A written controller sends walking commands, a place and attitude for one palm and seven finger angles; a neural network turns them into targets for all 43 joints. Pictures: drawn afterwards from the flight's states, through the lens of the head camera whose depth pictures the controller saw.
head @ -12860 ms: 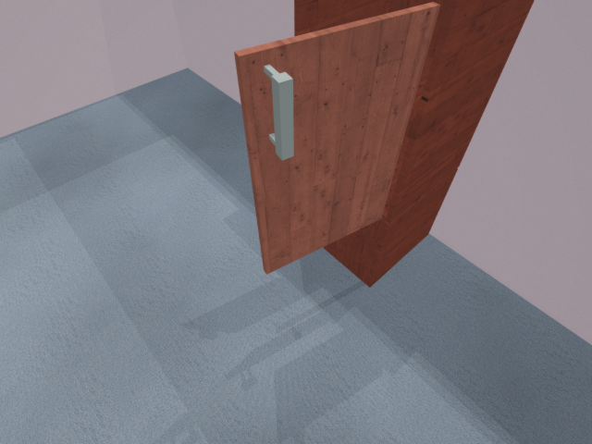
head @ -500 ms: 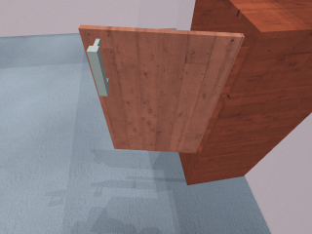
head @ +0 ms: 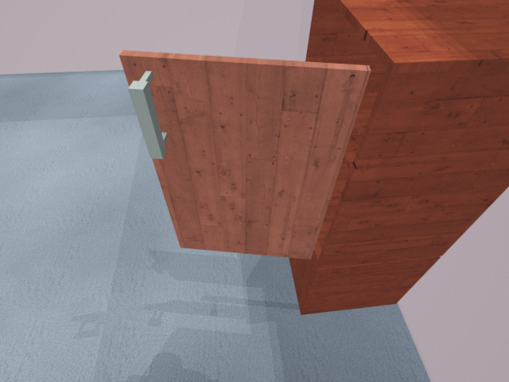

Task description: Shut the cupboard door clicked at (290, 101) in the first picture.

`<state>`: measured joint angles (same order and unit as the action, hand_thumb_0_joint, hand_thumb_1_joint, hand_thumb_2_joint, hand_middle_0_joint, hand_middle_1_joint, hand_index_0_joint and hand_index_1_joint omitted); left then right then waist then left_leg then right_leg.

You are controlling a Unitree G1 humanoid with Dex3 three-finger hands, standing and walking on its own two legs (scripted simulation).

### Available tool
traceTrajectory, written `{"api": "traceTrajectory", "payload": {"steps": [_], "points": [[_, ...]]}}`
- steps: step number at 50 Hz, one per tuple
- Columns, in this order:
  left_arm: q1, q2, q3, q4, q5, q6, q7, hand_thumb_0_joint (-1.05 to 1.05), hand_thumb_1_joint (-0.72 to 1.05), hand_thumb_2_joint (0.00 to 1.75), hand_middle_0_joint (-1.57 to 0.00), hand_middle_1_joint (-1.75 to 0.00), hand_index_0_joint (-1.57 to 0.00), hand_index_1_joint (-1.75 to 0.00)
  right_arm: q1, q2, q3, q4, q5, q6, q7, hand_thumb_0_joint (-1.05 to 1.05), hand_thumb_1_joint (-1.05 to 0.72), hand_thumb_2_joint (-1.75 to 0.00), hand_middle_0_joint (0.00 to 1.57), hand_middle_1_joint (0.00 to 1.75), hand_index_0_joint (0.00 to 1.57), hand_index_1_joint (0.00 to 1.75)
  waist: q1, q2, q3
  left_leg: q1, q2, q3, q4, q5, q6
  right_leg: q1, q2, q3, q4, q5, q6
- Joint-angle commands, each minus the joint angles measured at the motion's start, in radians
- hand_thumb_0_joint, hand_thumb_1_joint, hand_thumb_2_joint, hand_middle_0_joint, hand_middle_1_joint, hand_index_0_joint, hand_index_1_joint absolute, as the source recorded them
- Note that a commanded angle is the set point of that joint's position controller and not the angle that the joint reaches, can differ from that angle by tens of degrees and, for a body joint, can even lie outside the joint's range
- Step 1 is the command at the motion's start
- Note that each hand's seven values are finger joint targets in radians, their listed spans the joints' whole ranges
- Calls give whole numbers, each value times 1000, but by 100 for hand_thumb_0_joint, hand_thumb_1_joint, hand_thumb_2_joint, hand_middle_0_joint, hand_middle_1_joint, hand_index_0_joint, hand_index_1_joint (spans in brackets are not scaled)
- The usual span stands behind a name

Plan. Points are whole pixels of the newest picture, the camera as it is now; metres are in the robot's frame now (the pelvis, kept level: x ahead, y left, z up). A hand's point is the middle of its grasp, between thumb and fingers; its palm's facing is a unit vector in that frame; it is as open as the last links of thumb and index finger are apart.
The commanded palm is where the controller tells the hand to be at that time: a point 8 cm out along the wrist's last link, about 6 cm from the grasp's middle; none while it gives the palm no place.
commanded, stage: come to a stop and stand still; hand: left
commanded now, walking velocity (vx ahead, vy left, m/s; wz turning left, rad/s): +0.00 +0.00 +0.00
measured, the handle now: (153, 116) +0.50 +0.21 +0.15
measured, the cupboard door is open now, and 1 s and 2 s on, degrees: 78 78 78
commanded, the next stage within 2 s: look again from close up in 0.44 s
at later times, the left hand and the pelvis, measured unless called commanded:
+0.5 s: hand out of the picture +0.00 +0.15 -0.18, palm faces +0.05 -0.99 -0.16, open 7.4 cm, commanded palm none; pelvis +0.03 -0.01 +0.00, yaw +0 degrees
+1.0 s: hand out of the picture +0.05 +0.23 -0.18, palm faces +0.03 -0.98 -0.21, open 7.4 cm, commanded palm none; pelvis +0.02 +0.05 -0.01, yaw +0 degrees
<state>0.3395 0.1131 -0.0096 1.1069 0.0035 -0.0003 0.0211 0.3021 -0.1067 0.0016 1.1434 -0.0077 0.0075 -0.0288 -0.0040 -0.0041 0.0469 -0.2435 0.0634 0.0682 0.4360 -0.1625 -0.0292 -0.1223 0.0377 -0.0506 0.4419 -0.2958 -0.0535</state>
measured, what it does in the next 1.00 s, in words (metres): shifts its weight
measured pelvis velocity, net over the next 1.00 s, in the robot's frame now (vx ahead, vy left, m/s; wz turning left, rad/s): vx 0.02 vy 0.05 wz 0.00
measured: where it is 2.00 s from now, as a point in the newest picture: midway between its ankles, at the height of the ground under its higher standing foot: outside the picture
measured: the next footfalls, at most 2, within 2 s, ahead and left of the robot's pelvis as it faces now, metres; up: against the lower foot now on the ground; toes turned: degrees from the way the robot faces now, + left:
right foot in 1.54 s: +0.01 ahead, -0.05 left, +0.00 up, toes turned -8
left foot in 1.80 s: +0.08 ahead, +0.16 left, +0.00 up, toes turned +5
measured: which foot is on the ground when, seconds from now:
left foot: down 0.00-1.00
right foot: down 0.00-1.00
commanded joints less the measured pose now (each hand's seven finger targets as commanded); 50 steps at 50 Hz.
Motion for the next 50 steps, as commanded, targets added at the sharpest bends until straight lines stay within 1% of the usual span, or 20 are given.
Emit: {"api": "traceTrajectory", "payload": {"steps": [1,3,7,11,17,23,26,27,28,29,31,32,34,36,37,40,42,45,47,50], "points": [[72,96,13,-19,3,-26,13,0,90,90,-20,-30,-20,-30,42,-90,-12,-18,0,-18,-6,0,-90,-90,20,30,20,30,3,-10,17,100,45,-54,-47,61,30,-122,-135,135,-147,134,6],[83,89,12,-12,5,-28,15,0,90,90,-20,-30,-20,-30,40,-88,-11,-16,1,-21,-8,0,-90,-90,20,30,20,30,3,-9,7,102,47,-52,-49,79,31,-105,-134,131,-137,186,9],[108,77,9,5,8,-28,17,0,90,90,-20,-30,-20,-30,29,-79,-9,-8,2,-21,-10,0,-90,-90,20,30,20,30,9,-18,40,103,48,-51,-61,80,33,-112,-134,121,-143,187,12],[123,74,10,13,8,-30,20,0,90,90,-20,-30,-20,-30,27,-81,-7,-4,1,-24,-12,0,-90,-90,20,30,20,30,10,-7,23,113,49,-51,-55,115,35,-84,-137,116,-129,259,16],[127,77,10,15,10,-27,22,0,90,90,-20,-30,-20,-30,16,-80,-5,-5,1,-21,-13,0,-90,-90,20,30,20,30,16,-18,65,102,46,-50,-60,100,35,-95,-137,112,-138,247,20],[118,87,14,7,9,-28,25,0,90,90,-20,-30,-20,-30,19,-91,-5,-9,-1,-22,-14,0,-90,-90,20,30,20,30,16,-31,25,110,45,-42,-44,135,33,-49,-145,106,-118,364,25],[110,90,16,3,9,-27,25,0,90,90,-20,-30,-20,-30,19,-91,-4,-9,-2,-22,-14,0,-90,-90,20,30,20,30,18,-22,40,107,45,-46,-52,134,33,-53,-144,102,-121,335,23],[56,277,10,-77,25,-37,28,0,90,90,-20,-30,-20,-30,-63,-180,-23,-128,-11,-22,2,0,-90,-90,20,30,20,30,-14,81,135,88,0,-108,7,159,42,-164,-135,108,-118,330,30],[59,203,35,-83,16,-40,33,0,90,90,-20,-30,-20,-30,-41,-174,-44,-137,-16,-35,-1,0,-90,-90,20,30,20,30,0,124,55,54,26,-77,71,123,41,-131,-170,148,-67,257,16],[60,177,37,-73,16,-43,36,0,90,90,-20,-30,-20,-30,-46,-123,-42,-120,-16,-33,-5,0,-90,-90,20,30,20,30,-1,105,-9,48,19,-73,99,94,43,-101,-183,168,-72,340,9],[67,166,35,-83,16,-46,36,0,90,90,-20,-30,-20,-30,-10,-108,-38,-133,-13,-30,-5,0,-90,-90,20,30,20,30,2,-30,-76,6,-2,-62,133,22,39,-26,-204,164,-58,464,-1],[73,168,32,-85,17,-50,39,0,90,90,-20,-30,-20,-30,-19,-104,-32,-144,-13,-30,-1,0,-90,-90,20,30,20,30,12,-137,-79,-34,-13,-44,140,-15,38,24,-213,171,-44,595,9],[75,172,42,-92,17,-45,42,0,90,90,-20,-30,-20,-30,-41,-118,-43,-159,-11,-26,-2,0,-90,-90,20,30,20,30,18,-217,-53,-90,-21,-43,176,-87,42,45,-227,152,-16,726,8],[55,175,44,-114,19,-36,43,0,90,90,-20,-30,-20,-30,-45,-126,-48,-166,-9,-22,-4,0,-90,-90,20,30,20,30,9,-173,-26,-87,-16,-34,165,-69,45,26,-220,138,13,742,-13],[57,167,36,-119,21,-34,43,0,90,90,-20,-30,-20,-30,-43,-115,-40,-162,-10,-23,-1,0,-90,-90,20,30,20,30,11,-135,-28,-62,-18,-18,131,3,47,26,-207,129,32,766,-5],[42,193,44,-142,17,-22,42,0,90,90,-20,-30,-20,-30,-41,-155,-51,-158,-6,-22,-4,0,-90,-90,20,30,20,30,3,-12,-24,51,19,-48,119,263,60,-68,-156,86,50,569,21],[55,177,36,-149,21,-16,42,0,90,90,-20,-30,-20,-30,-39,-170,-50,-152,-8,-25,-3,0,-90,-90,20,30,20,30,10,55,-32,97,47,-68,121,385,77,-95,-133,80,42,418,26],[28,190,37,-152,17,-11,37,0,90,90,-20,-30,-20,-30,-77,-190,-52,-167,-8,-22,-1,0,-90,-90,20,30,20,30,9,46,0,53,51,-93,71,248,79,-114,-124,77,11,225,30],[26,185,33,-157,20,-9,34,0,90,90,-20,-30,-20,-30,-93,-191,-48,-173,-9,-25,3,0,-90,-90,20,30,20,30,16,32,-2,44,51,-98,49,212,83,-102,-121,81,-3,187,32],[1,195,34,-159,19,-6,29,0,90,90,-20,-30,-20,-30,-112,-211,-49,-181,-9,-26,6,0,-90,-90,20,30,20,30,9,40,-1,37,51,-116,-1,97,84,-117,-120,78,-11,95,36]]}}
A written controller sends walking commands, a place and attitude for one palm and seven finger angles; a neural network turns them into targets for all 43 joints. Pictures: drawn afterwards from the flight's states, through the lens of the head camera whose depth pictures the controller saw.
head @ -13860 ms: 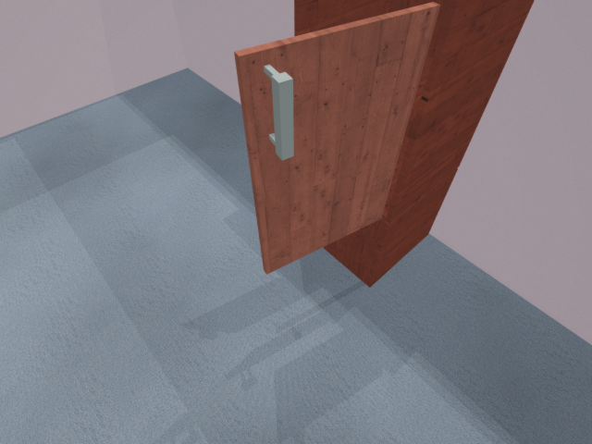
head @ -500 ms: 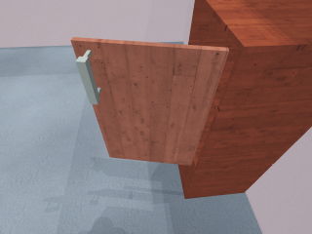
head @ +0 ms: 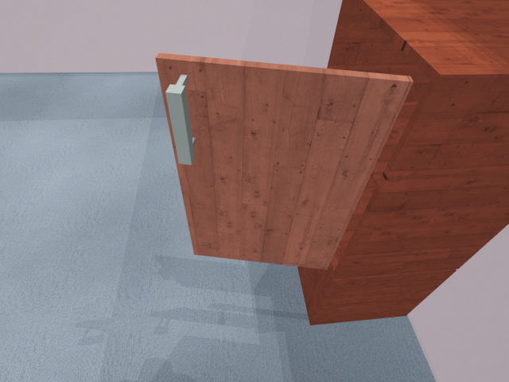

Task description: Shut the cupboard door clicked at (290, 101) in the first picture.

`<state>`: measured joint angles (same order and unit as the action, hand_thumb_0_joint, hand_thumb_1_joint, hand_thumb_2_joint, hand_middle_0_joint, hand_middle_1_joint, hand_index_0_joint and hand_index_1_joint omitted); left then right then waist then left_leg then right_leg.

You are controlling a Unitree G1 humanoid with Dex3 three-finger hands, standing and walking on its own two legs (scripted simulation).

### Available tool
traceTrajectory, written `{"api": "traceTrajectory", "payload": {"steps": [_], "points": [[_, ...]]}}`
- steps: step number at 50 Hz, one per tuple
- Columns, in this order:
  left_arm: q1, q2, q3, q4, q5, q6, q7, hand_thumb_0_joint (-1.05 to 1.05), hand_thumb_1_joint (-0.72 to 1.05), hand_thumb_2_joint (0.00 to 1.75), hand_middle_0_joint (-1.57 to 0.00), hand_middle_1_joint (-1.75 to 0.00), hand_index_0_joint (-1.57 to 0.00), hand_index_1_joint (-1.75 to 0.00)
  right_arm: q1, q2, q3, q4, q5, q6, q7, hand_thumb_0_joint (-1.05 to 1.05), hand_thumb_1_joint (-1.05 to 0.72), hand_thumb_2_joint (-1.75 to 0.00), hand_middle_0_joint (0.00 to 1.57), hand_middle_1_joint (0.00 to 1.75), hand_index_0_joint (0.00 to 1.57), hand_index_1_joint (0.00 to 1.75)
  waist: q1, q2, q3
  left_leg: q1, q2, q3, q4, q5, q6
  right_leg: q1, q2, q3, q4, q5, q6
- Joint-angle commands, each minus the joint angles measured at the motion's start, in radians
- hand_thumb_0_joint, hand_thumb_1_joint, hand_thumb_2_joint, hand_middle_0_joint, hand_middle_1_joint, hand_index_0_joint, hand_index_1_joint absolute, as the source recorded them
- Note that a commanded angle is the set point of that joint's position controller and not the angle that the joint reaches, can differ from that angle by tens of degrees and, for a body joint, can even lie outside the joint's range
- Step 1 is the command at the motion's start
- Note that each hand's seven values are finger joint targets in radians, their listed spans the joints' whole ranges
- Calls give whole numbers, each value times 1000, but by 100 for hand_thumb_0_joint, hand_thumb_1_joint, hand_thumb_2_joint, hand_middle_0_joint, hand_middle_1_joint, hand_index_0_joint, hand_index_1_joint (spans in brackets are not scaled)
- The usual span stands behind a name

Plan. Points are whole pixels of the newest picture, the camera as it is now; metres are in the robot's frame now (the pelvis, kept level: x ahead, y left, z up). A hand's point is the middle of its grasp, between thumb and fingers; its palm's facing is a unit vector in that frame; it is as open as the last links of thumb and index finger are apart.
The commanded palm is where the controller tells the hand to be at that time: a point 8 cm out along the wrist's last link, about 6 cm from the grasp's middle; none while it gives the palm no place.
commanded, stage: look again from close up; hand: left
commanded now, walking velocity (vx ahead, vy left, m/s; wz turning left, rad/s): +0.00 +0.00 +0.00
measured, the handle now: (184, 120) +0.48 +0.16 +0.16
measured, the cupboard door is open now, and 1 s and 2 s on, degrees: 78 78 78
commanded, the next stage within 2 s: shuffle to correct the standing spot in 0.08 s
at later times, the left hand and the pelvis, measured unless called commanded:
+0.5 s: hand out of the picture -0.05 +0.21 -0.16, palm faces -0.04 -0.98 -0.20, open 7.4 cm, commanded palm none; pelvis -0.03 +0.02 +0.01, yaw -4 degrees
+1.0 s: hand out of the picture +0.08 +0.18 -0.17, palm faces -0.05 -0.98 -0.19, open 7.3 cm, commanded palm none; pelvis +0.03 +0.00 +0.01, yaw -3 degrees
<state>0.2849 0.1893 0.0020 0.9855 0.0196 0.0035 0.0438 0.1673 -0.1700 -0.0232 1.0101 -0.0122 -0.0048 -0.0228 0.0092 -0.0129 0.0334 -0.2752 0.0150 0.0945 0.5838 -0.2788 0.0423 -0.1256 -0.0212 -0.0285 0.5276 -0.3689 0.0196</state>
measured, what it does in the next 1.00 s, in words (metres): steps on the spot: right foot, then left foot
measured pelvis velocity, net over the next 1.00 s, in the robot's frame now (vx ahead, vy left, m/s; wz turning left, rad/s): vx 0.03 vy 0.00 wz -0.05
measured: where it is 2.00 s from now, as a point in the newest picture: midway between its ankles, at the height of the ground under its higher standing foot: outside the picture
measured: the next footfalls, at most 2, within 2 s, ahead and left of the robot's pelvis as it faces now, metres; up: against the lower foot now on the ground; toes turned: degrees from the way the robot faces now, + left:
right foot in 0.54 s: -0.01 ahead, -0.10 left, +0.00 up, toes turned -8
left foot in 0.80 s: +0.06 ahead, +0.11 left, +0.00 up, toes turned +5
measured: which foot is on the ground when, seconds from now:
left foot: down 0.00-0.54, up 0.56-0.78, down 0.80-1.00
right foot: down 0.00-0.26, up 0.28-0.52, down 0.54-0.80, up 0.82-1.00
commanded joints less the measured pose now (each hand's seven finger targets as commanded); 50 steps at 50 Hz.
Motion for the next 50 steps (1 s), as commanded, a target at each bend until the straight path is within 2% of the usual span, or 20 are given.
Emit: {"api": "traceTrajectory", "payload": {"steps": [1,11,14,17,22,25,26,27,28,29,33,35,37,38,39,40,41,44,47,50], "points": [[53,121,22,-37,3,-9,4,0,90,90,-20,-30,-20,-30,18,-152,-25,-49,-5,-15,1,0,-90,-90,20,30,20,30,-4,61,8,70,102,-150,-169,182,14,-116,-58,52,-97,151,-35],[90,95,11,1,7,7,-7,0,90,90,-20,-30,-20,-30,28,-172,-27,-26,-6,-7,7,0,-90,-90,20,30,20,30,-4,85,-6,55,150,-242,-374,-232,14,-115,-38,-6,-56,13,-16],[120,86,14,16,15,29,-15,0,90,90,-20,-30,-20,-30,54,-205,-41,-19,-10,6,-3,0,-90,-90,20,30,20,30,-10,113,10,46,230,-326,-454,-392,47,-178,-16,-30,99,-77,-24],[98,84,23,3,17,39,-28,0,90,90,-20,-30,-20,-30,96,-216,-49,-8,-17,7,-11,0,-90,-90,20,30,20,30,-22,59,17,60,301,-366,-445,-335,113,-265,-43,11,263,-120,-36],[137,49,38,7,10,42,-43,0,90,90,-20,-30,-20,-30,84,-204,-50,2,-22,4,-20,0,-90,-90,20,30,20,30,1,84,22,-31,278,-248,-438,-238,86,-146,-39,-16,121,-91,-43],[265,47,47,59,11,44,-41,0,90,90,-20,-30,-20,-30,73,-176,-51,9,-16,14,-21,0,-90,-90,20,30,20,30,41,31,11,-162,180,-117,-317,-299,3,77,3,-55,-148,16,-65],[288,82,55,65,18,42,-32,0,90,90,-20,-30,-20,-30,69,-131,-44,1,-8,19,-19,0,-90,-90,20,30,20,30,48,-91,42,-251,88,-40,-149,-309,-34,75,-91,91,-266,-122,-115],[270,139,63,51,21,38,-20,0,90,90,-20,-30,-20,-30,61,-65,-30,-18,0,22,-11,0,-90,-90,20,30,20,30,43,-297,91,-329,-10,63,94,-231,-56,1,-264,338,-430,-343,-201],[190,134,64,21,13,33,-12,0,90,90,-20,-30,-20,-30,15,-90,-39,-37,-5,28,-6,0,-90,-90,20,30,20,30,32,-224,123,-270,16,3,310,-219,-46,-177,-335,383,-482,-371,-263],[113,111,60,8,10,15,-7,0,90,90,-20,-30,-20,-30,54,-87,-41,-21,-10,25,-2,0,-90,-90,20,30,20,30,-15,-172,113,-280,35,-27,405,-177,-33,-170,-289,323,-445,-270,-256],[108,85,56,20,16,-17,-11,0,90,90,-20,-30,-20,-30,95,-43,-37,-4,-7,4,9,0,-90,-90,20,30,20,30,-21,-60,61,-248,54,0,329,-154,-40,-54,-220,137,-293,116,-239],[130,103,59,36,18,-15,-18,0,90,90,-20,-30,-20,-30,95,-25,-33,-11,-5,-6,5,0,-90,-90,20,30,20,30,-7,-73,44,-160,46,18,180,-157,-40,-69,-226,138,-246,149,-237],[105,100,57,38,12,-6,-27,0,90,90,-20,-30,-20,-30,190,-7,-29,17,-8,-17,-2,0,-90,-90,20,30,20,30,-44,-86,45,44,16,77,-15,-35,-45,-178,-172,85,-179,42,-184],[91,83,54,33,6,1,-32,0,90,90,-20,-30,-20,-30,252,-27,-27,38,-10,-23,-7,0,-90,-90,20,30,20,30,-62,-33,47,145,27,45,-96,-9,-44,-251,-125,51,-93,-19,-149],[95,40,47,19,2,3,-39,0,90,90,-20,-30,-20,-30,318,-90,-40,55,-16,-30,-14,0,-90,-90,20,30,20,30,-78,140,42,228,162,-167,-208,-96,0,-370,-55,3,89,-62,-100],[83,0,40,-16,4,2,-47,0,90,90,-20,-30,-20,-30,386,-190,-65,56,-26,-34,-23,0,-90,-90,20,30,20,30,-96,352,40,278,399,-512,-372,-150,105,-535,21,-85,324,-185,-42],[2,37,48,-53,18,4,-51,0,90,90,-20,-30,-20,-30,394,-217,-72,55,-26,-30,-30,0,-90,-90,20,30,20,30,-109,232,75,222,478,-588,-412,-105,183,-574,-22,10,495,-194,-49],[-31,32,58,-40,17,1,-51,0,90,90,-20,-30,-20,-30,273,-122,-39,38,-22,-44,-35,0,-90,-90,20,30,20,30,-47,138,76,100,378,-385,-373,198,150,-527,-82,69,588,-27,-26],[-15,-5,47,-28,1,9,-48,0,90,90,-20,-30,-20,-30,213,-104,-24,26,-19,-50,-40,0,-90,-90,20,30,20,30,-12,100,26,83,284,-148,-287,620,114,-369,-78,26,390,28,0],[6,-17,42,-15,-8,14,-38,0,90,90,-20,-30,-20,-30,177,-113,-29,28,-15,-34,-34,0,-90,-90,20,30,20,30,-10,174,-12,81,234,-73,-224,631,81,-219,-39,-48,182,116,8]]}}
